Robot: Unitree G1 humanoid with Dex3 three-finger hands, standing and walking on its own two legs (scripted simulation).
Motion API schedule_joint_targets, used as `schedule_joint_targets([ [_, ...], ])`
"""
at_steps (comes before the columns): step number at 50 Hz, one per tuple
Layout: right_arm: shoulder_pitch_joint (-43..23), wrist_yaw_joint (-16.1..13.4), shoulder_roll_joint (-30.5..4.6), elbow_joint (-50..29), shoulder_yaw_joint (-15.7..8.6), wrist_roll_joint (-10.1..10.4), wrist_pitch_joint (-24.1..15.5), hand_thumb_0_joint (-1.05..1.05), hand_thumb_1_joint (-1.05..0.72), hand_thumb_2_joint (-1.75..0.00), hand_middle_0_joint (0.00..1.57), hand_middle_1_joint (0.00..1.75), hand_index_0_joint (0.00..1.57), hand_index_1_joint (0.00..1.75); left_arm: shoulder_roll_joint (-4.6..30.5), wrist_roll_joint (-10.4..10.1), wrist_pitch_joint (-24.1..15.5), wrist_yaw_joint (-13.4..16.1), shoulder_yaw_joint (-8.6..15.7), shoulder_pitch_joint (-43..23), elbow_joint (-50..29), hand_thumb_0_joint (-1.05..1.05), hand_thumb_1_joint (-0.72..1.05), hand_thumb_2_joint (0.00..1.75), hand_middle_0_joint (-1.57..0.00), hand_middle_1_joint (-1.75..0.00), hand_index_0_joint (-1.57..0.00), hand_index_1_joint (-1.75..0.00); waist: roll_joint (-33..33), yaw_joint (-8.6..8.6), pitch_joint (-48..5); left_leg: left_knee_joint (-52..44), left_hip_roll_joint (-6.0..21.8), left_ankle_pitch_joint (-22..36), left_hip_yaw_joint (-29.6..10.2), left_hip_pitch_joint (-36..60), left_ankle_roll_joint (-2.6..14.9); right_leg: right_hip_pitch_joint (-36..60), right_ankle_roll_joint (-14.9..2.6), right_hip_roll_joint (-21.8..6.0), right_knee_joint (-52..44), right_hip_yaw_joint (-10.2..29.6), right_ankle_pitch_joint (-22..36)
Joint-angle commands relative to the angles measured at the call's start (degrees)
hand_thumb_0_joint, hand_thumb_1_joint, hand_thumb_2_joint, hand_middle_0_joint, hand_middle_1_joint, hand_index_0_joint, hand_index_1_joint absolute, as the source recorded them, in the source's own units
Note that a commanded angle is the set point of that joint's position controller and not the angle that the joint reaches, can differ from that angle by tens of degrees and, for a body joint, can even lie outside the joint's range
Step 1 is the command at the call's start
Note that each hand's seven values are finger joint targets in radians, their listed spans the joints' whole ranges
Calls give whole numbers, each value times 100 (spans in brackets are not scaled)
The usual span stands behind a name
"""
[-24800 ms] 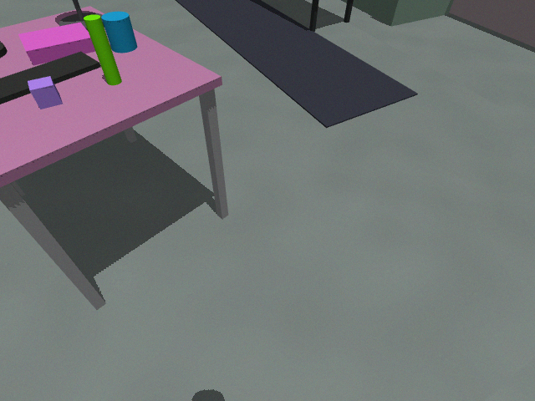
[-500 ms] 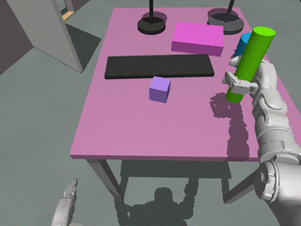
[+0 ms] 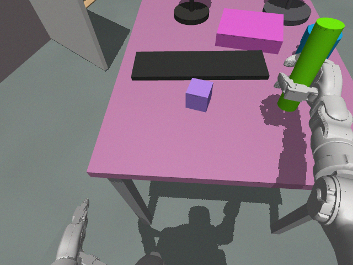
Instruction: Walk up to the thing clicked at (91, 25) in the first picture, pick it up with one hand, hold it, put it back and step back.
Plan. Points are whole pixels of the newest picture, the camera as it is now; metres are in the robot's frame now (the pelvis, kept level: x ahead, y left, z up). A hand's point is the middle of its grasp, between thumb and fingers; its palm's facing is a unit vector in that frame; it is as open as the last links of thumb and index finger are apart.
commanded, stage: lower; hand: right
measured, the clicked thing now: (304, 71) +0.51 -0.18 +0.15
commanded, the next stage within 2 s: loosen in 0.92 s
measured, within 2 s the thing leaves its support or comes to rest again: rests again in 0.90 s
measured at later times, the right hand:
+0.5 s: hand (282, 91) +0.53 -0.17 +0.08, palm faces +0.04 +1.00 +0.01, open 5.8 cm
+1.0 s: hand (278, 97) +0.53 -0.17 +0.05, palm faces +0.04 +1.00 +0.01, open 5.8 cm
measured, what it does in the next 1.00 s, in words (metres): stands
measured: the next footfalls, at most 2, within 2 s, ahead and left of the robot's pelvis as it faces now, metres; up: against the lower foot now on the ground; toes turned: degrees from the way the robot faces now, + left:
none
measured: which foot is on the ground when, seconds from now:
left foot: down 0.00-1.00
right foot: down 0.00-1.00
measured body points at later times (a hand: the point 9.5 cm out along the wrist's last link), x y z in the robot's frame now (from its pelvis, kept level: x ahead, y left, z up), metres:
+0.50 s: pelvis +0.00 +0.00 -0.02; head +0.11 -0.02 +0.41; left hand +0.14 +0.26 -0.05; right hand +0.52 -0.22 +0.08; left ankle +0.02 +0.14 -0.70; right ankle +0.00 -0.14 -0.70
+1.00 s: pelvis -0.01 +0.00 -0.04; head +0.12 -0.03 +0.39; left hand +0.14 +0.26 -0.05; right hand +0.52 -0.22 +0.06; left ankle +0.02 +0.14 -0.70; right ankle +0.00 -0.14 -0.70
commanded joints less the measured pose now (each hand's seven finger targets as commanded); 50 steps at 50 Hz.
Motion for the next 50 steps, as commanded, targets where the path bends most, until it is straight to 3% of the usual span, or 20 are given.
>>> schedule_joint_targets([
  [1,-2702,73,-1039,-979,-43,108,-504,0,-62,-130,143,143,143,143,617,-19,-318,31,301,21,-1066,0,-55,4,-4,-4,-4,-4,-348,84,-2531,-285,-131,1786,188,1142,155,990,-261,229,-219,-139,1545],
  [3,-2846,53,-1418,-1240,-207,82,-594,0,-62,-130,143,143,143,143,828,-12,-324,49,438,-119,-1353,0,-55,4,-4,-4,-4,-4,-463,61,-2837,-189,-139,1819,187,1057,159,1120,-253,209,-132,-109,1671],
  [7,-2856,97,-1319,-1307,-186,85,-661,0,-63,-130,143,143,143,143,776,40,-293,5,401,227,-1354,0,-55,4,-4,-4,-5,-4,-797,93,-3085,56,-192,2029,253,730,207,1379,-177,165,103,-27,2398],
  [10,-3223,14,-1627,-1679,-361,49,-772,0,-64,-133,146,146,145,146,920,71,-293,2,498,1,-1731,0,-55,5,-5,-4,-4,-4,-884,163,-3377,100,-206,1892,267,582,219,1481,-165,135,206,4,2369],
  [15,-2867,1,-1294,-1176,-205,-4,-776,0,-64,-134,147,147,146,148,828,112,-251,-30,467,298,-1533,0,-55,5,-4,-4,-4,-4,-990,272,-3066,193,-224,1763,267,285,241,1210,-168,129,340,3,2225],
  [17,-3341,-78,-1863,-1778,-486,-66,-865,0,-62,-132,145,145,144,146,1048,131,-268,-2,589,-45,-1968,0,-54,4,-4,-4,-4,-4,-886,206,-3616,297,-201,1961,247,626,230,1099,-194,146,415,-1,2166],
  [21,-2647,-3,-1185,-824,-231,-58,-780,0,-65,-134,147,148,147,148,709,115,-194,-69,332,379,-1703,0,-55,5,-4,-4,-4,-4,-928,318,-2977,337,-239,1730,304,238,247,864,-174,126,456,38,2123],
  [23,-3253,-95,-1883,-1448,-562,-131,-893,0,-66,-134,148,148,148,148,1040,138,-224,-11,593,-1,-2162,0,-55,4,-4,-4,-4,-4,-876,319,-3557,437,-216,1967,273,453,234,926,-195,118,566,30,2176],
  [25,-2990,-49,-1519,-1062,-360,-145,-845,0,-64,-134,147,147,147,147,844,156,-174,-58,461,361,-1890,0,-54,4,-4,-4,-4,-3,-958,328,-3217,469,-217,1815,288,312,254,727,-197,137,557,9,1962],
  [27,-2806,-37,-1446,-901,-396,-109,-815,0,-65,-134,147,148,147,148,773,120,-171,-67,373,373,-2014,0,-54,4,-4,-4,-4,-3,-792,407,-3004,404,-236,1649,299,234,236,587,-219,130,555,24,1704],
  [28,-3077,-58,-1565,-1141,-389,-136,-857,0,-67,-135,148,148,147,148,751,126,-179,-66,321,177,-2156,0,-55,4,-4,-4,-4,-4,-855,353,-3174,413,-213,1579,257,330,225,502,-244,151,570,-10,1500],
  [29,-3289,-89,-1847,-1356,-529,-155,-902,0,-66,-134,148,148,147,148,893,130,-191,-34,490,114,-2374,0,-55,4,-4,-3,-4,-3,-811,440,-3395,423,-204,1569,252,435,211,507,-251,140,597,-5,1397],
  [32,-2918,-60,-1500,-975,-348,-182,-836,0,-67,-135,149,149,148,149,768,141,-159,-68,447,512,-2100,0,-54,3,-4,-3,-4,-3,-889,437,-3132,468,-202,1599,204,319,205,331,-262,184,675,-52,1348],
  [34,-3176,-116,-1935,-1373,-595,-183,-913,0,-66,-134,149,148,148,148,969,142,-171,-31,547,274,-2430,0,-55,4,-4,-3,-4,-3,-846,415,-3491,534,-193,1840,218,541,205,390,-250,181,733,-39,1578],
  [35,-3309,-130,-1898,-1448,-544,-218,-926,0,-67,-134,148,148,148,148,878,166,-160,-46,462,280,-2388,0,-55,4,-4,-4,-4,-3,-976,354,-3543,601,-184,1877,204,517,209,367,-247,189,777,-59,1625],
  [38,-2888,-84,-1480,-1001,-375,-211,-880,0,-67,-133,148,147,147,147,803,153,-138,-64,464,435,-2319,0,-55,4,-4,-3,-4,-3,-1038,485,-3293,633,-219,1775,260,147,238,454,-224,160,816,5,1736],
  [40,-3210,-125,-1776,-1348,-528,-218,-946,0,-67,-134,149,148,148,148,1039,172,-152,-33,622,159,-2568,0,-55,4,-4,-3,-4,-3,-1088,451,-3482,676,-236,1698,299,49,257,612,-191,119,804,64,1875],
  [43,-2838,-61,-1420,-936,-367,-210,-911,0,-65,-135,149,149,148,149,840,188,-114,-71,505,548,-2206,0,-54,3,-4,-3,-4,-3,-1182,526,-3274,717,-257,1680,326,-186,264,617,-190,94,879,81,2015],
  [46,-3197,-95,-1733,-1350,-511,-214,-996,0,-63,-134,148,149,148,149,948,195,-140,-53,509,173,-2602,0,-55,4,-4,-3,-4,-3,-1158,511,-3643,758,-256,1690,338,-15,257,631,-194,82,903,93,1976],
  [50,-2577,-99,-1274,-494,-345,-229,-878,0,-67,-132,148,146,146,146,850,180,-91,-78,508,558,-2301,0,-55,3,-4,-3,-4,-3,-969,616,-2948,706,-272,1384,349,-310,250,217,-216,101,859,87,1483],
])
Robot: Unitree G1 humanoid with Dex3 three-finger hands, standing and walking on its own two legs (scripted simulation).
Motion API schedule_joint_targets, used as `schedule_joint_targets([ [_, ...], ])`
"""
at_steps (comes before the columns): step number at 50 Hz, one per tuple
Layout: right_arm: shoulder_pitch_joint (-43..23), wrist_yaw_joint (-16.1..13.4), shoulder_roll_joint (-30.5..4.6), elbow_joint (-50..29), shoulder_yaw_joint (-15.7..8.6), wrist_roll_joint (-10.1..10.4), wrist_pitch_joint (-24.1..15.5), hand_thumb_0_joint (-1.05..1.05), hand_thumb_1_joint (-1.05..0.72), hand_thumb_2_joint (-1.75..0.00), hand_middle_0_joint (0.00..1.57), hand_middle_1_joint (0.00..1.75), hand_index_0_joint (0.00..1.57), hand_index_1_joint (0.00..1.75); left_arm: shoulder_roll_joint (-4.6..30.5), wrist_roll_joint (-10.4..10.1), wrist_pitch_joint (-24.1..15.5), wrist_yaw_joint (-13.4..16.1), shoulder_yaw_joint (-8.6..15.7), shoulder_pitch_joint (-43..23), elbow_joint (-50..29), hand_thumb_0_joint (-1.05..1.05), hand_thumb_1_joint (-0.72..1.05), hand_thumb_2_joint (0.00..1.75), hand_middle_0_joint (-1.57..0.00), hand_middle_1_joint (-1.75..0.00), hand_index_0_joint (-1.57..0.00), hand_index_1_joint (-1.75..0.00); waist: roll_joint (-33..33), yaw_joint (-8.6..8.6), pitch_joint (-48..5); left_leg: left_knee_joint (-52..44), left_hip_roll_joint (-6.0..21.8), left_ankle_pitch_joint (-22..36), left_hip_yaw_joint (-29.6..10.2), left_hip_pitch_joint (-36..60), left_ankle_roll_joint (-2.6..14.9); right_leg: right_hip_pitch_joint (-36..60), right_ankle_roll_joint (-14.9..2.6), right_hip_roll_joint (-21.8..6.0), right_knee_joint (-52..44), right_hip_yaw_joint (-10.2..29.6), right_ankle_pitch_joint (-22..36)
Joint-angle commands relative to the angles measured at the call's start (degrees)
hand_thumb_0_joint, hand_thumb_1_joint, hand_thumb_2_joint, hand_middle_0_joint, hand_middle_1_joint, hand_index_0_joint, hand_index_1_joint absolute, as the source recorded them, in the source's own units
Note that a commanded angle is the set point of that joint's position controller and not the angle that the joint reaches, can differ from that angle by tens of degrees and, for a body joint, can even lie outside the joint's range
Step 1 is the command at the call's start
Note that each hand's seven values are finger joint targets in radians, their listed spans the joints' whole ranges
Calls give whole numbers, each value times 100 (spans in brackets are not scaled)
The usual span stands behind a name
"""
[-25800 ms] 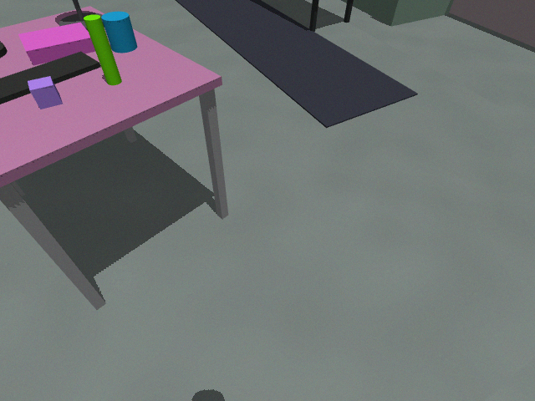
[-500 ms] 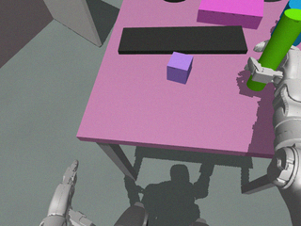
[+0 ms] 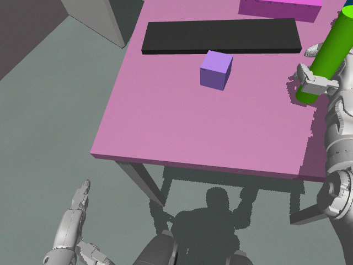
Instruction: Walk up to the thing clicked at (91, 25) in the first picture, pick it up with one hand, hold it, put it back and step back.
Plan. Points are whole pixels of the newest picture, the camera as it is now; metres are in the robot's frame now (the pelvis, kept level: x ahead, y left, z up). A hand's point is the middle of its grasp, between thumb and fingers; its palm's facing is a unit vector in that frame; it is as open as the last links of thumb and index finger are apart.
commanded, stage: loosen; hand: right
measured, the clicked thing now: (326, 62) +0.54 -0.18 +0.12
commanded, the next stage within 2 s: open in 0.18 s
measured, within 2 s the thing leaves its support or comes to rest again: neither
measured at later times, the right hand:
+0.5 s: hand (311, 72) +0.54 -0.17 +0.09, palm faces +0.06 +1.00 +0.00, open 8.2 cm
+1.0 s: hand (351, 47) +0.55 -0.21 +0.15, palm faces +0.12 +0.99 -0.01, open 14.7 cm
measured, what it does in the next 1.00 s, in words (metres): stands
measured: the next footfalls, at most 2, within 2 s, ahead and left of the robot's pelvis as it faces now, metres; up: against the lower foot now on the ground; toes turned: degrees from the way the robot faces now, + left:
none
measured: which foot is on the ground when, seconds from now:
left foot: down 0.00-1.00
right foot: down 0.00-1.00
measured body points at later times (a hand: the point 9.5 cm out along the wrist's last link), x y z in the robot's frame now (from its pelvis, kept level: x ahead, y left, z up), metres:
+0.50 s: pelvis -0.01 +0.00 -0.01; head +0.12 -0.03 +0.42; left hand +0.15 +0.26 -0.01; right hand +0.53 -0.22 +0.09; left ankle +0.03 +0.14 -0.67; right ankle +0.00 -0.13 -0.67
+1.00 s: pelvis +0.01 +0.00 +0.01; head +0.12 -0.02 +0.45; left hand +0.15 +0.27 -0.01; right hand +0.54 -0.26 +0.15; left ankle +0.03 +0.14 -0.67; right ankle +0.00 -0.13 -0.67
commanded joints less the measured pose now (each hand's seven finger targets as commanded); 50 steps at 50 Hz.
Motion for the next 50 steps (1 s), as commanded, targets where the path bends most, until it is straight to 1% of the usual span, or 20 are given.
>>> schedule_joint_targets([
  [1,-2843,-22,-1182,-1347,-36,82,-423,0,-66,-133,148,147,147,147,768,-9,-323,64,411,111,-1062,0,-55,3,-4,-3,-4,-3,-1075,84,-3024,-493,-179,1820,240,1223,262,1966,-215,145,-543,-68,2079],
  [4,-2827,-61,-1336,-1211,-77,2,-408,0,-48,-118,140,132,140,132,956,3,-292,73,667,325,-1110,0,-51,1,-4,-4,-6,-2,-1008,115,-3047,-477,-163,1889,213,1339,256,1844,-230,187,-475,-122,1979],
  [6,-2777,-69,-1140,-1159,-12,24,-372,0,-39,-102,134,119,133,119,843,0,-301,59,535,265,-1146,0,-51,1,-4,-4,-6,-2,-946,108,-2942,-485,-159,1849,208,1392,249,1685,-245,201,-492,-136,1846],
  [8,-3039,-95,-1314,-1377,-15,-33,-399,0,-30,-88,130,110,129,111,825,5,-286,56,550,244,-1129,0,-50,1,-4,-5,-6,-2,-1101,60,-3025,-434,-151,1786,189,1336,256,1708,-235,199,-472,-148,1789],
  [14,-2948,-97,-1170,-1164,46,-43,-352,0,0,-57,120,87,118,87,790,10,-284,56,518,319,-1131,0,-51,2,-4,-5,-6,-3,-1161,55,-3073,-379,-172,1689,233,1213,274,1790,-200,183,-473,-107,1849],
  [20,-2886,-116,-1228,-1131,-12,-29,-291,0,17,-42,98,69,96,69,853,-11,-273,70,524,304,-1159,0,-55,5,-4,-4,-5,-4,-1067,12,-3046,-403,-171,1716,221,1329,257,1640,-222,205,-469,-120,1760],
  [23,-2986,-143,-1182,-1272,24,-16,-327,0,21,-39,89,64,87,64,882,-31,-306,91,551,91,-1516,0,-56,5,-5,-4,-4,-4,-899,89,-3153,-432,-184,1715,244,1398,255,1734,-226,186,-477,-106,1752],
  [25,-2641,-135,-1220,-953,-51,-30,-286,0,21,-38,84,60,82,60,838,0,-247,69,548,560,-968,0,-56,5,-4,-4,-4,-4,-1097,23,-2936,-383,-180,1771,235,1256,259,1678,-214,204,-442,-129,1885],
  [28,-2935,-121,-1188,-1403,8,-16,-320,0,21,-38,77,58,76,58,836,1,-291,75,525,180,-1287,0,-56,5,-5,-4,-4,-5,-1163,7,-3323,-384,-174,1901,221,1399,255,1867,-226,193,-412,-132,2032],
  [31,-2749,-128,-1095,-1182,25,19,-291,0,22,-35,69,52,67,52,840,-18,-272,74,537,283,-1124,0,-57,6,-5,-4,-4,-5,-1089,35,-2992,-382,-204,1862,274,1218,282,1879,-188,170,-467,-78,2188],
  [34,-2950,-154,-1251,-1381,-33,0,-354,0,26,-27,60,43,58,43,936,4,-275,74,607,198,-1287,0,-57,6,-5,-4,-4,-5,-1200,63,-3174,-384,-223,1765,293,1106,298,2124,-164,128,-488,-33,2344],
  [36,-2736,-172,-1510,-1225,-221,-13,-319,0,34,-27,48,38,48,38,1058,-27,-233,88,790,338,-1199,0,-51,2,-4,-5,-6,-3,-988,52,-3076,-464,-193,1789,262,1373,266,1834,-223,177,-481,-88,1970],
  [40,-3155,-141,-1852,-1857,-310,3,-328,0,37,-25,39,33,38,33,887,-55,-206,88,560,193,-1282,0,-51,1,-4,-5,-6,-2,-1212,-102,-3487,-505,-180,1959,231,1672,261,2116,-218,194,-521,-133,2184],
  [41,-3069,-94,-1871,-1746,-307,29,-276,0,38,-26,39,34,39,34,961,-75,-185,110,692,462,-984,0,-51,2,-4,-4,-6,-3,-1326,-48,-3470,-540,-178,2027,238,1676,262,2249,-203,204,-528,-134,2280],
  [42,-2821,-68,-1913,-1582,-335,18,-210,0,37,-27,36,33,36,33,880,-80,-168,100,557,425,-864,0,-51,2,-4,-4,-6,-3,-1303,-116,-3358,-589,-171,2079,222,1774,257,2131,-210,220,-582,-155,2292],
  [43,-2981,-38,-2050,-1884,-315,-1,-172,0,37,-26,34,32,34,32,902,-99,-194,95,470,64,-1195,0,-51,2,-4,-4,-6,-2,-1314,-233,-3731,-595,-167,2248,208,2008,255,2293,-196,235,-617,-160,2478],
  [44,-3422,-58,-2610,-2396,-601,20,-210,0,38,-25,32,30,31,30,1052,-123,-176,130,606,-139,-1333,0,-51,2,-4,-4,-6,-2,-1324,-276,-3908,-584,-154,2364,203,2177,260,2406,-186,220,-617,-161,2634],
  [46,-3335,8,-2524,-2085,-534,54,-62,0,40,-23,29,27,28,27,935,-144,-81,127,461,160,-844,0,-52,2,-4,-4,-5,-2,-1377,-316,-3584,-727,-161,2386,211,2253,273,2465,-175,250,-752,-192,2664],
  [48,-2779,179,-2115,-1435,-280,72,167,0,42,-20,26,24,25,24,786,-213,-83,107,343,180,-492,0,-52,2,-4,-4,-5,-2,-1303,-273,-3145,-873,-154,2448,188,2218,255,2397,-195,245,-844,-207,2680],
  [50,-3349,254,-2510,-1859,-392,79,215,0,42,-19,25,23,24,23,903,-241,-130,136,338,-320,-658,0,-53,3,-4,-4,-5,-3,-1258,-328,-3449,-938,-135,2535,159,2370,246,2542,-191,220,-946,-196,2751],
])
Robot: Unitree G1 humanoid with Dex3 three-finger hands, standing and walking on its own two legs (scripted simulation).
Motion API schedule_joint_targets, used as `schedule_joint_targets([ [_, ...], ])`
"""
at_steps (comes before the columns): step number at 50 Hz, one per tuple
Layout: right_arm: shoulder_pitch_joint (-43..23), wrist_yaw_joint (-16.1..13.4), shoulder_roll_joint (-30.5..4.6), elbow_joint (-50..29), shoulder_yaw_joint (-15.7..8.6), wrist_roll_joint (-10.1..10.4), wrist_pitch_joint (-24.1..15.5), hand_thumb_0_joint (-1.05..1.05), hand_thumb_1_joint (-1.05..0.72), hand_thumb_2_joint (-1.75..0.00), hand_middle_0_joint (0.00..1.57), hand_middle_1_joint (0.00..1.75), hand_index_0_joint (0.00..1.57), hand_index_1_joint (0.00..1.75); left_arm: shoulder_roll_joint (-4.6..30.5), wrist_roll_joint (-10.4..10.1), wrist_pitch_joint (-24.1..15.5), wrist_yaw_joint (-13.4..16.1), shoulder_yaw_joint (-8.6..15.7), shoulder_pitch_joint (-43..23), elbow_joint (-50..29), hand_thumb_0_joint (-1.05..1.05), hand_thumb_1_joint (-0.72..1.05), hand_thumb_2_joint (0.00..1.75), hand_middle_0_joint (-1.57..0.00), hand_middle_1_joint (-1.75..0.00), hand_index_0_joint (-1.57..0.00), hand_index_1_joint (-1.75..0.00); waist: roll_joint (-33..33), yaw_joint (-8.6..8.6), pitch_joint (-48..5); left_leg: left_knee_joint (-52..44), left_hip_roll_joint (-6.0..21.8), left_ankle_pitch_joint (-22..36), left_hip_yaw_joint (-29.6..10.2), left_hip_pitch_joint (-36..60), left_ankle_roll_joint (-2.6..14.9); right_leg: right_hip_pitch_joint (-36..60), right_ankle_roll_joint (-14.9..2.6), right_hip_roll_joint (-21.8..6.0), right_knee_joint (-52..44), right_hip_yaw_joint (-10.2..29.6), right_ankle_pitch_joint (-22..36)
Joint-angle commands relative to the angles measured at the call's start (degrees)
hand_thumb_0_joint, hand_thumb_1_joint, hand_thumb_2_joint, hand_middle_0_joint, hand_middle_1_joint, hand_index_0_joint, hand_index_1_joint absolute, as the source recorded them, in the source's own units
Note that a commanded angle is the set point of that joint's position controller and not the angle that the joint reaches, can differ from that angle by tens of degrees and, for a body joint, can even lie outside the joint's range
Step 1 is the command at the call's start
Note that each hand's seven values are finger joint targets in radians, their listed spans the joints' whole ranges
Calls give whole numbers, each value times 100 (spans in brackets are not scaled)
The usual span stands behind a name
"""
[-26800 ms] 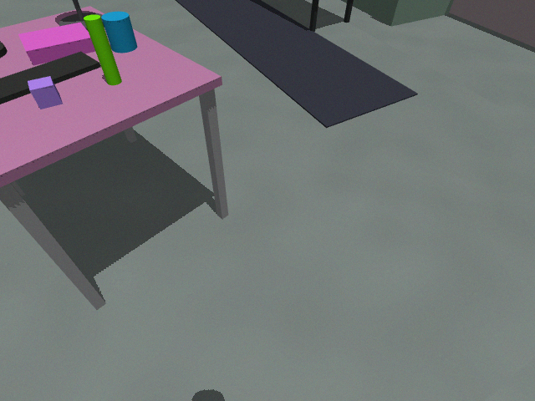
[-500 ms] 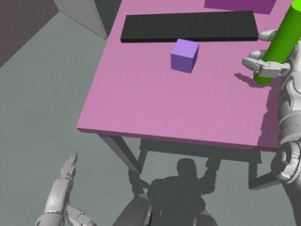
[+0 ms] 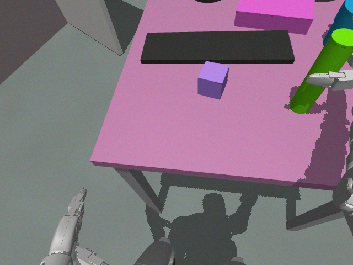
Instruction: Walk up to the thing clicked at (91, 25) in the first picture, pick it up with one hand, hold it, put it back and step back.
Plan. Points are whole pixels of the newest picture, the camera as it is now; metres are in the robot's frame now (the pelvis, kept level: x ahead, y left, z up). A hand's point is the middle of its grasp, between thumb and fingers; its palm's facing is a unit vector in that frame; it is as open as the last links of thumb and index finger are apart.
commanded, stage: rise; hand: right
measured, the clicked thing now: (318, 78) +0.52 -0.18 +0.11
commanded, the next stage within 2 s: sink last in 0.18 s
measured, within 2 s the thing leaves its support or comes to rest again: neither
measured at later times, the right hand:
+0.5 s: hand out of the picture +0.48 -0.35 +0.18, palm faces +0.40 +0.87 -0.29, open 17.5 cm
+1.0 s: hand out of the picture +0.24 -0.27 +0.17, palm faces +0.40 +0.84 -0.37, open 17.7 cm
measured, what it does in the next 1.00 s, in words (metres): stands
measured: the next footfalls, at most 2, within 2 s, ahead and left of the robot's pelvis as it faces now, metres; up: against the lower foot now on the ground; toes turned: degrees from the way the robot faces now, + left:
none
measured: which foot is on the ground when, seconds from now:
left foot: down 0.00-1.00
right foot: down 0.00-1.00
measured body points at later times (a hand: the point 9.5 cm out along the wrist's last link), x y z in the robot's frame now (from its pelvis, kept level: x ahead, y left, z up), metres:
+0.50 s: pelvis +0.02 -0.01 +0.03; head +0.09 -0.02 +0.48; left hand +0.17 +0.25 -0.03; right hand +0.46 -0.39 +0.20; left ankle +0.02 +0.14 -0.68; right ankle -0.01 -0.14 -0.68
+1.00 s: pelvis +0.01 +0.00 +0.04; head +0.01 +0.02 +0.49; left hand +0.19 +0.27 -0.02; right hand +0.21 -0.31 +0.19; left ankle +0.02 +0.14 -0.68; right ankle -0.01 -0.14 -0.68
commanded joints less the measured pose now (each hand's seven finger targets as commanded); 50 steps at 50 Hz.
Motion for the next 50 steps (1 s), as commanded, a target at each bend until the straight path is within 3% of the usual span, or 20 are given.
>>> schedule_joint_targets([
  [1,-3302,225,-1994,-1488,-111,168,-181,0,43,-19,24,23,24,23,798,-101,-346,100,323,-439,-838,0,-54,3,-4,-4,-5,-3,-1211,-221,-3386,-687,-110,2518,182,1971,232,2299,-192,242,-690,-193,2802],
  [3,-2383,480,-1210,-42,356,170,139,0,43,-17,23,21,22,21,680,-114,-308,65,231,79,131,0,-54,3,-4,-3,-5,-3,-895,-154,-2258,-840,-155,2175,262,1567,242,1946,-190,244,-889,-136,2645],
  [5,-3343,537,-1917,-856,78,178,80,0,50,-9,14,12,14,12,916,-139,-433,128,362,-673,-553,0,-57,8,-7,-7,-5,-9,-965,-177,-2868,-904,-123,2249,221,1726,208,2330,-208,195,-902,-118,2739],
  [6,-3013,196,-2426,-282,172,-335,225,0,55,-3,6,5,6,5,945,-87,-311,71,393,-467,-432,0,-54,5,-6,-6,-6,-6,-744,-552,-2810,-1007,-74,2229,224,2056,180,2190,-175,251,-1041,-232,2610],
  [7,-3008,111,-2030,-162,368,-308,309,0,56,-2,5,5,6,5,858,-118,-231,10,407,-101,-151,0,-53,3,-6,-6,-6,-5,-692,-348,-2575,-1033,-101,2315,237,1989,176,2122,-187,245,-1100,-239,2581],
  [9,-2779,13,-1818,67,470,-356,431,0,54,-3,6,5,6,5,659,-161,-153,-109,323,141,98,0,-54,3,-6,-6,-6,-5,-632,-376,-2046,-1167,-48,2301,201,1931,143,1943,-236,303,-1206,-311,2341],
  [12,-2924,-193,-2501,-436,286,-502,507,0,56,-2,6,5,6,5,778,-183,-57,-212,301,-101,-222,0,-53,3,-5,-5,-6,-5,-539,-579,-2541,-1249,-32,2362,215,2334,145,2180,-232,311,-1351,-327,2495],
  [13,-2718,-220,-2601,-209,214,-532,561,0,58,-2,6,5,6,5,918,-192,6,-231,507,98,-58,0,-53,3,-5,-5,-6,-4,-456,-542,-2669,-1215,-12,2573,207,2470,140,2175,-228,314,-1335,-331,2612],
  [16,-2618,-369,-2759,-819,137,-548,589,0,57,-4,6,5,6,5,877,-273,123,-300,427,-15,-231,0,-54,6,-5,-5,-5,-5,-555,-760,-2922,-1233,28,2897,196,2858,143,2350,-205,359,-1446,-404,2866],
  [23,-1342,-602,-1946,-2189,413,-324,708,0,61,-4,6,5,6,5,1052,-383,245,-285,712,-292,-390,0,-53,5,-4,-4,-5,-3,-959,-980,-3079,-1371,-59,2718,355,2736,255,3365,-99,264,-1586,-322,3742],
  [27,67,-676,-1111,-3618,758,-67,840,0,60,-4,6,5,6,5,910,-431,305,-223,788,99,-112,0,-53,5,-4,-4,-5,-4,-1198,-1161,-2443,-1484,-103,2386,457,2508,328,3656,-28,174,-1726,-282,4034],
  [29,1446,-712,-1053,-4194,632,44,955,0,61,-4,6,5,6,5,918,-453,380,-223,857,331,195,0,-53,5,-4,-4,-5,-4,-1137,-1376,-1939,-1519,-115,2273,506,2582,357,3515,9,149,-1805,-278,4151],
  [31,1816,-704,-814,-5578,720,158,971,0,59,-4,6,5,6,5,713,-468,446,-267,818,307,388,0,-53,6,-5,-5,-5,-4,-1294,-1399,-1810,-1511,-121,2411,518,2679,371,3584,42,119,-1836,-277,4439],
  [32,2409,-736,-856,-5814,538,199,1002,0,59,-4,6,5,6,5,860,-487,475,-259,1016,264,411,0,-54,6,-5,-5,-5,-5,-1108,-1393,-1701,-1546,-106,2487,503,2786,357,3575,7,133,-1856,-301,4411],
  [35,3088,-824,-805,-7308,291,290,993,0,59,-4,6,5,5,5,751,-487,534,-250,913,-165,316,0,-54,6,-5,-6,-5,-5,-782,-1511,-1399,-1614,-22,2528,440,3228,307,3178,-68,245,-2040,-391,3564],
  [36,3571,-890,-902,-7387,73,295,999,0,59,-4,6,5,5,5,918,-465,559,-189,1141,-101,479,0,-54,7,-5,-5,-5,-5,-738,-1514,-1416,-1630,-15,2542,437,3318,294,3218,-79,254,-2069,-387,3484],
  [43,5285,-1136,-93,-8682,158,419,810,0,61,-3,5,5,5,5,1085,-397,461,229,1428,-282,-67,0,-55,5,-5,-4,-4,-5,-126,-1475,-847,-1852,148,2009,343,3383,97,3296,-214,355,-2202,-445,2328],
  [46,6325,-1127,425,-8805,430,404,739,0,61,-3,5,5,5,5,525,-374,377,255,957,30,192,0,-55,5,-5,-4,-4,-5,-115,-1586,-470,-1865,190,1961,355,3381,81,3165,-211,392,-2207,-462,2288],
  [49,6940,-1076,638,-9194,552,409,634,0,61,-3,5,5,5,5,443,-363,311,254,863,-61,145,0,-55,5,-5,-4,-4,-5,-15,-1613,-45,-1965,200,1387,349,3158,84,2946,-230,423,-2306,-494,1785],
  [50,6933,-1079,550,-9528,446,424,561,0,61,-3,5,5,5,5,584,-355,274,270,1029,-82,66,0,-56,5,-5,-4,-4,-5,-98,-1585,-144,-1976,184,1208,361,3141,98,2978,-232,421,-2346,-472,1635],
])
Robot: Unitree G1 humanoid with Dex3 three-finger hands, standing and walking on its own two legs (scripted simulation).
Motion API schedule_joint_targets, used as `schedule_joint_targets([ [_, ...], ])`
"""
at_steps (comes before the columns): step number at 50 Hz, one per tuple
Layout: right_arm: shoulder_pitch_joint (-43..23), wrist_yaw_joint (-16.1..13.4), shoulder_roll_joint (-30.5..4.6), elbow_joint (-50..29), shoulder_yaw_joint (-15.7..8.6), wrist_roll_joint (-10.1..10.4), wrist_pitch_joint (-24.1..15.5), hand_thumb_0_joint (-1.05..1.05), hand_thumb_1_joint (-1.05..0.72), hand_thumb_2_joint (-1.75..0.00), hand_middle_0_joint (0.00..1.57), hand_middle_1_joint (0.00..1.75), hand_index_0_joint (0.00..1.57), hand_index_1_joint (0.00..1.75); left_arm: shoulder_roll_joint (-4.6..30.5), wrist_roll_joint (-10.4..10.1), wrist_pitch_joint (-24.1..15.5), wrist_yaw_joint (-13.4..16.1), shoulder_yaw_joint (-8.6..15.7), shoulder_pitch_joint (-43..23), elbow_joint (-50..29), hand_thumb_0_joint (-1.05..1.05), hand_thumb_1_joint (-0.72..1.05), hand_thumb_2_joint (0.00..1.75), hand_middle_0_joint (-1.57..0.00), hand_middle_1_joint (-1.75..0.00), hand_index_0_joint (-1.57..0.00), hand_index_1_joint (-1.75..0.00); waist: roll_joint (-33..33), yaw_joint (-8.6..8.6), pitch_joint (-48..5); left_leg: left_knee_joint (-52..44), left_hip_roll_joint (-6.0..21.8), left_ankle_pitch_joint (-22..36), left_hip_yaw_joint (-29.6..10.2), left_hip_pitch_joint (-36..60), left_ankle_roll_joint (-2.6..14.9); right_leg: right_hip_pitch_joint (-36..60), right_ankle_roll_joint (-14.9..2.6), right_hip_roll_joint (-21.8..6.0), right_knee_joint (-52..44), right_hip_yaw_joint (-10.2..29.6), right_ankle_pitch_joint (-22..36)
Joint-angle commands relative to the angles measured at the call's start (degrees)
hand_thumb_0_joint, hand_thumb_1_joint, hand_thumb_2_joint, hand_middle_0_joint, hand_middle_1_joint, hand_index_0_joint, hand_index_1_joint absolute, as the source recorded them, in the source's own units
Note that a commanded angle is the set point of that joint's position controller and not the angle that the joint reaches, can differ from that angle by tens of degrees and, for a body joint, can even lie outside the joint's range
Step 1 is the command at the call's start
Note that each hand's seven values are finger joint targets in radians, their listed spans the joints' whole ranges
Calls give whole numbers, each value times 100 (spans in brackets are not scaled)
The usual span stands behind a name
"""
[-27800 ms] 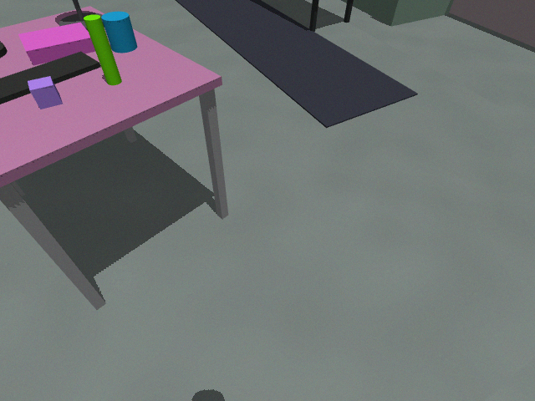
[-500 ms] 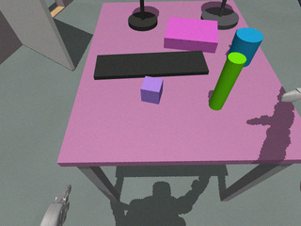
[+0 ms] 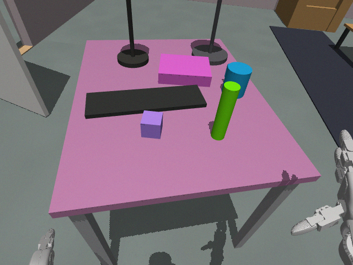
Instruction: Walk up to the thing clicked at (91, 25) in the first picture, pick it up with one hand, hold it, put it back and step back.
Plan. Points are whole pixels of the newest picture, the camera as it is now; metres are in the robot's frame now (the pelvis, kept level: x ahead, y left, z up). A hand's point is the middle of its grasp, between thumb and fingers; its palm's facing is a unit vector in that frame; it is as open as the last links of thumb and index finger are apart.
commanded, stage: sink last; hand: right
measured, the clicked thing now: (224, 113) +0.52 -0.16 +0.06
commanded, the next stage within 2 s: home in 0.36 s
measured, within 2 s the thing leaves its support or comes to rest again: neither
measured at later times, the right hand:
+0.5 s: hand (345, 237) +0.15 -0.27 +0.13, palm faces +0.42 +0.80 -0.42, open 17.6 cm
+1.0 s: hand out of the picture +0.13 -0.18 -0.05, palm faces +0.13 +0.97 -0.22, open 17.5 cm
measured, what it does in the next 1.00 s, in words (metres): stands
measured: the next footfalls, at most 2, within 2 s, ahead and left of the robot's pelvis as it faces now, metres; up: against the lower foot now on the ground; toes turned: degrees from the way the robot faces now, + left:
none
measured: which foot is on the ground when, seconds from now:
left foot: down 0.00-1.00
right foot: down 0.00-1.00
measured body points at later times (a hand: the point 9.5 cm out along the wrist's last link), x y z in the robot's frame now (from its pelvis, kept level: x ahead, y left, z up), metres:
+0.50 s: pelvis -0.04 +0.01 +0.00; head -0.04 +0.03 +0.45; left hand +0.12 +0.27 -0.06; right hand +0.12 -0.31 +0.15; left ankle +0.00 +0.14 -0.72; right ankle -0.01 -0.14 -0.72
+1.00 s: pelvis -0.03 +0.01 +0.00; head -0.01 +0.00 +0.45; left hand +0.14 +0.23 -0.07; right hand +0.12 -0.23 -0.04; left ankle +0.00 +0.14 -0.72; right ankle -0.01 -0.14 -0.72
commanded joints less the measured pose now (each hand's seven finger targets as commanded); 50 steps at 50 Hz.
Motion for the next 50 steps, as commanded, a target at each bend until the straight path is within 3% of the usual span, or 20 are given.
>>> schedule_joint_targets([
  [1,-142,-51,-1123,-1943,-688,74,-541,0,61,-3,5,5,5,5,694,9,-419,66,399,-173,-919,0,-55,5,-5,-4,-4,-5,16,22,-382,-631,-123,878,308,262,118,15,-214,164,-638,-445,1032],
  [3,311,-63,-1221,-2154,-920,84,-606,0,61,-3,5,5,5,5,690,18,-448,48,438,-29,-873,0,-56,5,-5,-4,-4,-5,-67,-37,-306,-641,-121,828,333,270,121,-93,-204,190,-654,-440,984],
  [5,843,-59,-1098,-2005,-945,110,-648,0,60,-3,5,5,5,5,760,25,-520,68,540,-40,-928,0,-56,6,-5,-5,-4,-5,131,-45,-192,-665,-114,782,357,297,95,-174,-232,195,-597,-435,943],
  [7,941,-45,-938,-2220,-866,131,-723,0,60,-4,5,5,5,5,609,24,-624,57,372,-101,-1149,0,-56,6,-5,-5,-4,-5,213,-31,-92,-716,-103,451,331,173,92,-243,-246,197,-600,-439,650],
  [9,515,-73,-952,-2199,-834,117,-801,0,59,-4,5,5,5,5,607,42,-707,120,402,-283,-1048,0,-56,6,-5,-5,-4,-6,130,82,162,-879,-38,-77,184,-87,105,-228,-237,216,-634,-444,237],
  [11,478,-77,-860,-2026,-755,107,-836,0,58,-4,5,5,5,5,772,65,-849,170,612,-275,-794,0,-56,7,-5,-5,-4,-6,113,145,372,-905,-62,-490,221,-297,114,-253,-233,169,-725,-368,-150],
  [15,691,-99,-811,-1788,-764,29,-1044,0,58,-5,5,6,5,6,497,106,-1121,171,239,-255,-1048,0,-57,8,-6,-5,-4,-7,509,34,267,-1012,-34,-807,185,-219,115,-275,-230,219,-636,-374,-203],
  [16,648,-110,-874,-1859,-836,26,-1114,0,58,-5,5,6,5,6,464,120,-1175,171,173,-242,-1126,0,-57,8,-6,-5,-4,-7,505,-3,161,-1065,10,-880,114,-153,114,-249,-219,239,-601,-396,-162],
  [17,576,-139,-1039,-1879,-1028,26,-1180,0,57,-5,5,5,5,5,627,129,-1219,201,356,-265,-1087,0,-57,8,-6,-6,-5,-7,441,-20,71,-1062,29,-829,94,-88,112,-213,-212,249,-606,-397,-113],
  [18,698,-157,-1131,-1702,-1146,8,-1207,0,58,-5,5,6,5,6,575,148,-1218,204,336,-7,-758,0,-57,8,-6,-6,-4,-7,259,-91,40,-1029,25,-633,99,-11,117,-209,-202,275,-619,-422,7],
  [20,747,-158,-1157,-1644,-1222,13,-1254,0,58,-5,5,6,5,6,614,159,-1297,193,375,0,-739,0,-58,10,-6,-6,-4,-8,132,-104,102,-940,-31,-407,221,48,123,-273,-205,261,-693,-395,22],
  [23,680,-152,-951,-1524,-1020,-5,-1348,0,56,-5,5,5,5,5,504,163,-1416,164,211,-194,-872,0,-59,10,-6,-6,-4,-8,52,-72,142,-883,-97,-327,314,102,138,-281,-194,214,-813,-355,-32],
  [26,716,-149,-830,-1315,-847,-39,-1414,0,61,-2,5,4,5,4,360,165,-1521,144,41,-330,-760,0,-35,34,-12,-17,-12,-17,-39,-84,229,-871,-120,-257,330,97,156,-252,-175,189,-848,-336,47],
  [30,861,-109,-467,-921,-414,-102,-1476,0,61,-2,5,4,5,4,-83,184,-1607,90,-561,-707,-730,0,-3,60,-15,-21,-15,-21,46,-131,325,-865,-163,-269,378,161,158,-374,-164,165,-894,-323,47],
  [31,811,-101,-458,-882,-382,-103,-1487,0,61,-2,5,4,5,4,-65,192,-1614,82,-563,-678,-614,0,5,62,-15,-22,-15,-22,14,-118,306,-877,-176,-338,370,138,161,-368,-169,158,-924,-319,-35],
  [35,1099,-46,-305,-499,-45,-147,-1400,0,57,-4,5,5,5,5,462,243,-1592,131,-123,-305,-379,0,37,69,-16,-24,-16,-24,108,102,-35,-777,-184,372,400,216,150,-16,-168,155,-840,-374,583],
  [38,1075,-28,-131,-110,252,-170,-1274,0,55,-5,5,5,5,5,584,218,-1586,120,29,-398,-362,0,61,74,-17,-25,-17,-25,301,205,140,-827,-198,165,425,20,139,-71,-193,144,-857,-341,357],
  [42,830,-48,52,267,678,-255,-1137,0,55,-6,5,5,5,5,175,230,-1592,140,-419,-623,-439,0,86,88,-20,-29,-20,-29,377,225,-47,-863,-129,250,339,37,118,-44,-213,195,-719,-389,442],
  [47,424,-102,372,1039,1270,-343,-993,0,53,-7,5,6,5,6,42,256,-1566,206,-659,-888,-420,0,89,90,-20,-30,-20,-30,162,319,-302,-597,-151,548,325,20,148,-157,-182,151,-578,-359,628],
  [50,304,-148,156,1430,1170,-361,-878,0,53,-7,5,6,5,6,156,268,-1513,244,-609,-750,-337,0,89,90,-20,-30,-20,-30,37,291,-389,-604,-115,375,278,44,147,-281,-183,191,-514,-398,426],
])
